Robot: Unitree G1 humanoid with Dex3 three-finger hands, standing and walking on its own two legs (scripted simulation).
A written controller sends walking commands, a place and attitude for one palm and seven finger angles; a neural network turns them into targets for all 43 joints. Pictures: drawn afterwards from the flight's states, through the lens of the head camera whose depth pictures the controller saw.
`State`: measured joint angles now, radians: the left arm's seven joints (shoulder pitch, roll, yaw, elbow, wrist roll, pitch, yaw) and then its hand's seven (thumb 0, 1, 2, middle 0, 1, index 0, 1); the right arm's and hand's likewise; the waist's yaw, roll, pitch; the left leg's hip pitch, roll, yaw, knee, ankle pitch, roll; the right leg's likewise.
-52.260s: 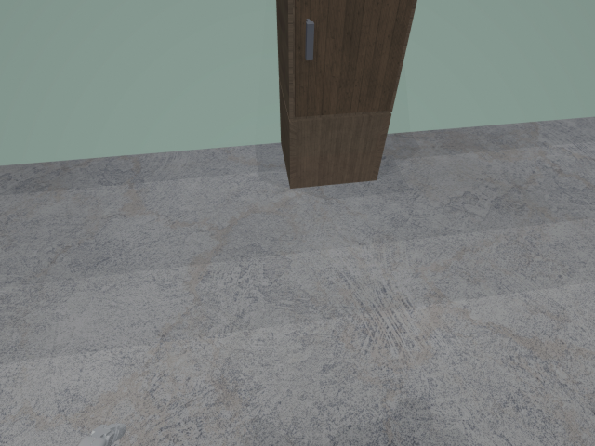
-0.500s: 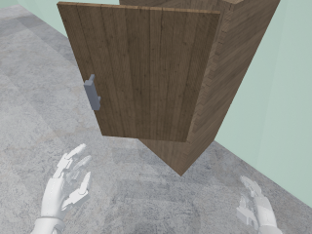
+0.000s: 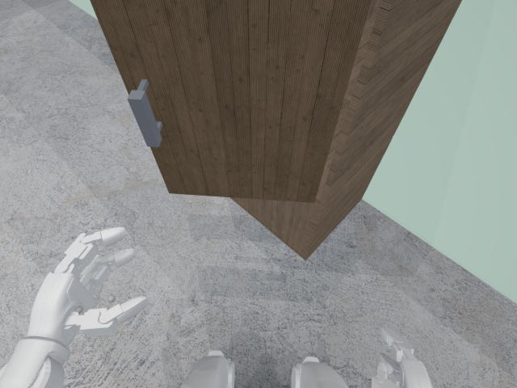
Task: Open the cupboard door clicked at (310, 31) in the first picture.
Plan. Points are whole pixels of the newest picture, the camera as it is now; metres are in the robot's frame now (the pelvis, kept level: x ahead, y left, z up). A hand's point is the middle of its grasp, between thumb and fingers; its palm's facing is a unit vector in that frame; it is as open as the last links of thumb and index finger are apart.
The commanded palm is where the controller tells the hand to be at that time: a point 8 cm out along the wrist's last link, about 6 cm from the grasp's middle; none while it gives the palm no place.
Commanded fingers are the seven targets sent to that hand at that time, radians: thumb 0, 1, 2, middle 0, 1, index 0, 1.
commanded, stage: raise the hand with hooked fingers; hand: left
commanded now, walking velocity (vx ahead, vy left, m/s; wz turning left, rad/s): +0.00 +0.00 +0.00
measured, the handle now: (149, 113) +0.59 +0.24 +0.05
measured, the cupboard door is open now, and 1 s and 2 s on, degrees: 39 39 39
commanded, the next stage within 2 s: move the hooked fingers beside the handle in 1.28 s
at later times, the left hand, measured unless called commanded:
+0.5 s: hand (65, 267) +0.27 +0.28 +0.06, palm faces +0.00 -1.00 -0.05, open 13.7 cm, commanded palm +0.25 +0.33 +0.06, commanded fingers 0.00 -0.50 0.30 -0.30 -1.20 -0.30 -1.20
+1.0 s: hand (55, 239) +0.30 +0.30 +0.07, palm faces -0.04 -1.00 -0.03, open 14.0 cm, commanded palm +0.28 +0.35 +0.07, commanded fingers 0.00 -0.50 0.30 -0.30 -1.20 -0.30 -1.20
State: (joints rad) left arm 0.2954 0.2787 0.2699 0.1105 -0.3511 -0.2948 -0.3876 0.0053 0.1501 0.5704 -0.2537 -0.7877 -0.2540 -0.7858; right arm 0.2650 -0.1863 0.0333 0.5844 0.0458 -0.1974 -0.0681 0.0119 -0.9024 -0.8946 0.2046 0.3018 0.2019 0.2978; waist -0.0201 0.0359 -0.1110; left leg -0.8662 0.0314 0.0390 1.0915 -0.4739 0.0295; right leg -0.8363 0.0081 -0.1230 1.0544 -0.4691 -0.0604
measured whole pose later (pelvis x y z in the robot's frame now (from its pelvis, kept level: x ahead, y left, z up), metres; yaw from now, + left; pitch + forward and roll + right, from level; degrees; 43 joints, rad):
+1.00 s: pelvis +0.02 +0.03 +0.02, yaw +0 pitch +14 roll -3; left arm -0.02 0.43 0.43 0.44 -0.38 -0.32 -0.58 -0.01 -0.49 0.30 -0.30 -1.20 -0.30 -1.20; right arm 0.30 -0.30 0.03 0.55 0.04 -0.21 -0.06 0.01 -0.90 -0.89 0.20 0.30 0.20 0.30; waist -0.02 0.02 -0.10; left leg -0.78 0.01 0.05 0.99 -0.46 0.07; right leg -0.74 0.00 -0.11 0.93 -0.43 -0.02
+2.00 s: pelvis +0.02 +0.02 +0.01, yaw -1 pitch +18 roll -3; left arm -0.41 0.54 0.50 0.82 -0.30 -0.35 -0.60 -0.01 -0.49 0.30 -0.30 -1.20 -0.30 -1.20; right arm 0.33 -0.31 0.04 0.59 0.04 -0.13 -0.06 0.01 -0.90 -0.89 0.20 0.30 0.20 0.30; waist -0.07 0.01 -0.10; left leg -0.90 0.03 0.05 1.06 -0.48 0.05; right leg -0.86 0.02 -0.11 0.99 -0.45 -0.04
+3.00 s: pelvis +0.02 +0.03 -0.02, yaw -3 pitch +27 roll -6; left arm -1.01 0.84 0.54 1.27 -0.09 -0.32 -0.54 -0.01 -0.49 0.30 -0.30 -1.20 -0.30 -1.20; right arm 0.40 -0.31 0.09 0.60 0.00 0.06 -0.04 0.00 -0.91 -0.89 0.20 0.30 0.20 0.30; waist -0.21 0.03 -0.08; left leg -1.15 0.06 0.03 1.17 -0.51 0.07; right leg -1.08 0.04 -0.12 1.06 -0.45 -0.02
